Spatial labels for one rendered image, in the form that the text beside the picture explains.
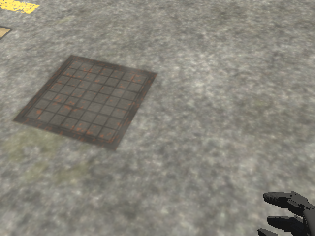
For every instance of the right robot hand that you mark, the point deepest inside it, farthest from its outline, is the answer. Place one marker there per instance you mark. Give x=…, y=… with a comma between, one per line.
x=298, y=205

